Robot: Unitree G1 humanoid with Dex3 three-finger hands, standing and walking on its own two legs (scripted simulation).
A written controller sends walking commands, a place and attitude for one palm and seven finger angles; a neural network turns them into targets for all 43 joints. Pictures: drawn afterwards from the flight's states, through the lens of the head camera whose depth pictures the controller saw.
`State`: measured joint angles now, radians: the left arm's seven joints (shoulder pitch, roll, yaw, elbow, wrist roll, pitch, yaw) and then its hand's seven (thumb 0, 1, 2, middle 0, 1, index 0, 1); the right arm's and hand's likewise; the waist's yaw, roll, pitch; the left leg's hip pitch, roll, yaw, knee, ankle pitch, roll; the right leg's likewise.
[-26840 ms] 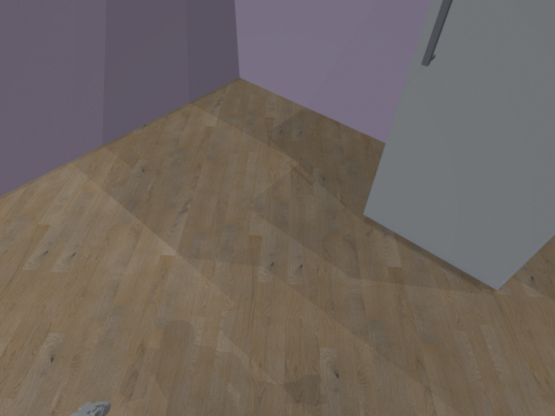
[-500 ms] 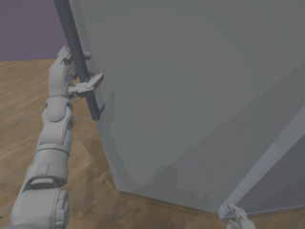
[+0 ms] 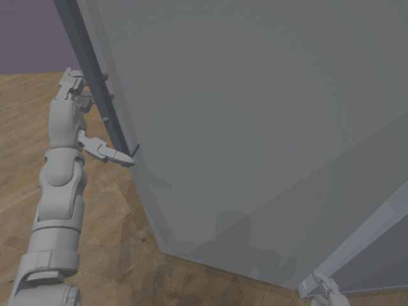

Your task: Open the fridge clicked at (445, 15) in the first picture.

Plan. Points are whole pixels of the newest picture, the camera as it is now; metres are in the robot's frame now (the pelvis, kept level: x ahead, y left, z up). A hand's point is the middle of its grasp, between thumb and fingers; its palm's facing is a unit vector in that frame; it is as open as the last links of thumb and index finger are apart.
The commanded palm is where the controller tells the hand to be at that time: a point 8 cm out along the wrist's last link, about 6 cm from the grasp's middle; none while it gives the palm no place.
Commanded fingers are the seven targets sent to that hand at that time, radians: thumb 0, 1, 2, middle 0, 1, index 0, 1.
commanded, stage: slip the hand off the handle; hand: left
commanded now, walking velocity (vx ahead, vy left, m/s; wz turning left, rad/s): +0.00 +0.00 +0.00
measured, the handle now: (102, 74) +0.42 +0.20 +0.26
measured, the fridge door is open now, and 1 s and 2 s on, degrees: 70 70 70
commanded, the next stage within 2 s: draw the hand back to the body in 1.24 s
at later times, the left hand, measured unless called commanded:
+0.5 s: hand (67, 118) +0.37 +0.27 +0.20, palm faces +0.20 -0.97 -0.16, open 14.7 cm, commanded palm +0.34 +0.32 +0.20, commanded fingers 0.00 -0.55 0.20 -0.25 -1.15 -0.25 -1.15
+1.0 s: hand (33, 152) +0.30 +0.29 +0.19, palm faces +0.23 -0.96 -0.16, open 14.7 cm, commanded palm +0.26 +0.32 +0.20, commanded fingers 0.00 -0.55 0.20 -0.25 -1.15 -0.25 -1.15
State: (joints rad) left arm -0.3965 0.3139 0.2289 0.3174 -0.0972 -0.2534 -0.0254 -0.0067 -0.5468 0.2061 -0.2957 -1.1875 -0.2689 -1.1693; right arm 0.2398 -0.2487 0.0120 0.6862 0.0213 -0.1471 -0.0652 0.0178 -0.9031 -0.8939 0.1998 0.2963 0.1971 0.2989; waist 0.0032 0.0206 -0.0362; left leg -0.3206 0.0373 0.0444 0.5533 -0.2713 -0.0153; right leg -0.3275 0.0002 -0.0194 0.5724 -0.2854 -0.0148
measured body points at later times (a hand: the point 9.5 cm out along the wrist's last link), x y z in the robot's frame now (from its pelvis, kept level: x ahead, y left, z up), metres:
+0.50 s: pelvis +0.01 +0.01 +0.00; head +0.02 +0.01 +0.45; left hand +0.36 +0.32 +0.21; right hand +0.15 -0.23 -0.10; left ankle +0.01 +0.13 -0.73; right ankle +0.01 -0.11 -0.73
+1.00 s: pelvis +0.00 +0.03 +0.00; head -0.01 +0.02 +0.45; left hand +0.28 +0.34 +0.20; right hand +0.18 -0.20 -0.08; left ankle +0.01 +0.13 -0.73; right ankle +0.01 -0.11 -0.73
